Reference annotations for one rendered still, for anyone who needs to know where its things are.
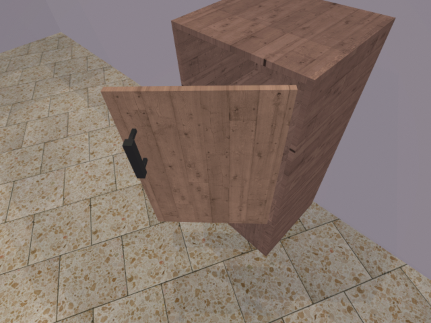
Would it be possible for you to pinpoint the handle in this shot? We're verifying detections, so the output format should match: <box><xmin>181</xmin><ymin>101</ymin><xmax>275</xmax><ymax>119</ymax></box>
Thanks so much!
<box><xmin>123</xmin><ymin>129</ymin><xmax>147</xmax><ymax>178</ymax></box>

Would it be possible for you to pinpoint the cupboard door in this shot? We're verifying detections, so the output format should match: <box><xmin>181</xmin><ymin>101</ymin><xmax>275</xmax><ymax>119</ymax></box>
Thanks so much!
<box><xmin>101</xmin><ymin>85</ymin><xmax>298</xmax><ymax>224</ymax></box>

